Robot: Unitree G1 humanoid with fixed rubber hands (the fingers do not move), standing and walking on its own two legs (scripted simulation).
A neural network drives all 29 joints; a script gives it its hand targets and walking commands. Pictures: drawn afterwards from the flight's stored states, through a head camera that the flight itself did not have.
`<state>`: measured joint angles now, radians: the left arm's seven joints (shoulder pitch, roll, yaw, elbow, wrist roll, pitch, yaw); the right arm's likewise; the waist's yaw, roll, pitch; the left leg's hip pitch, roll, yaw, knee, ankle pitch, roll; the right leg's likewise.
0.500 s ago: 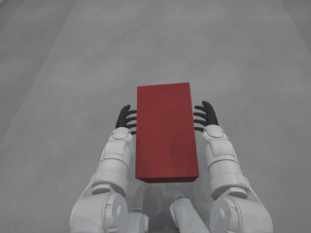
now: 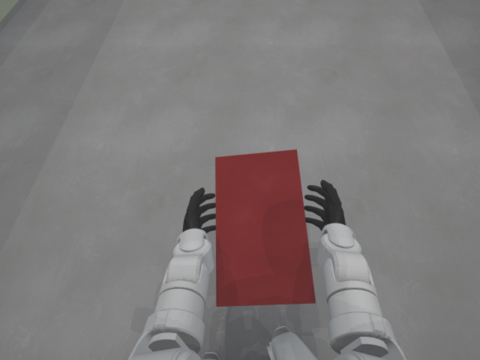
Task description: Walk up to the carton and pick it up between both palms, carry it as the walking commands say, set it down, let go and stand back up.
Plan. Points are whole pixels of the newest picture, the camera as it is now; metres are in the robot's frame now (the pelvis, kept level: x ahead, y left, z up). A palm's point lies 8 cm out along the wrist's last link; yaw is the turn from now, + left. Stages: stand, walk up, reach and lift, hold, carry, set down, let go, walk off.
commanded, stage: reach and lift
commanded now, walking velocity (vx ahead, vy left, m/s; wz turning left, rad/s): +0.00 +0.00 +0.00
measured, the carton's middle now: (263, 233) +0.37 -0.08 -0.12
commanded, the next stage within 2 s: none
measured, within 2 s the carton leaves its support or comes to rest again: neither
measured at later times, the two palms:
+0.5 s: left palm (175, 230) +0.34 +0.08 +0.03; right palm (333, 211) +0.32 -0.17 +0.05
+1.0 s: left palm (160, 216) +0.33 +0.08 +0.09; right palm (343, 200) +0.31 -0.16 +0.11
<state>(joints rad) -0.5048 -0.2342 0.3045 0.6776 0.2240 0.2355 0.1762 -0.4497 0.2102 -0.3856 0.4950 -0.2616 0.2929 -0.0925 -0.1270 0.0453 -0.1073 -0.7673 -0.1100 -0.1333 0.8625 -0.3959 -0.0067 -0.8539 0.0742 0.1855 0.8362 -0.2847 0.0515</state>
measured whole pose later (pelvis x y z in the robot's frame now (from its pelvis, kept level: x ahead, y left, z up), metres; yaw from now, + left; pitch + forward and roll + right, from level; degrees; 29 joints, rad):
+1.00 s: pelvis +0.02 +0.01 +0.05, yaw +1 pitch -3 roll -1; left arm -0.42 -0.20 0.20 0.51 0.29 0.67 0.08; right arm -0.38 0.19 -0.26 0.35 -0.29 0.70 -0.07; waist -0.13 0.00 -0.05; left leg -0.13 -0.07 -0.17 0.46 -0.26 0.02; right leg -0.18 0.04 0.16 0.38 -0.14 0.04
